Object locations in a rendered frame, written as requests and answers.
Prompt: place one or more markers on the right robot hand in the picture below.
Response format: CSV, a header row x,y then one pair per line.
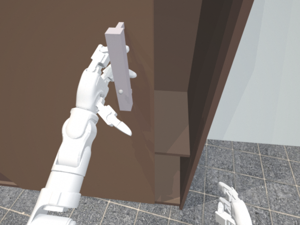
x,y
236,211

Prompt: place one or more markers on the left robot forearm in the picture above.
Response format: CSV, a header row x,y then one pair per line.
x,y
62,190

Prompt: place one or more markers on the wardrobe door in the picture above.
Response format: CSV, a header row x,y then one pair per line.
x,y
45,45
4,178

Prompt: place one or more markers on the handle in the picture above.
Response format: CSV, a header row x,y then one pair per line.
x,y
115,39

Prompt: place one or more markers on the robot left upper arm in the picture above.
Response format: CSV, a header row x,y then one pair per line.
x,y
43,219

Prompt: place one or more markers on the left robot hand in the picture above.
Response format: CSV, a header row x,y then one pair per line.
x,y
92,84

